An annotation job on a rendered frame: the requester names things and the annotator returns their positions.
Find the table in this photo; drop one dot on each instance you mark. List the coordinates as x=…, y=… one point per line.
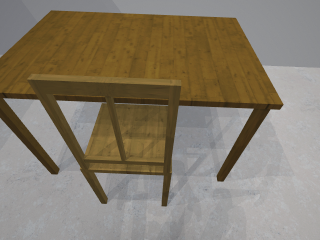
x=211, y=56

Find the chair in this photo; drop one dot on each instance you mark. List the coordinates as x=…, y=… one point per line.
x=126, y=138

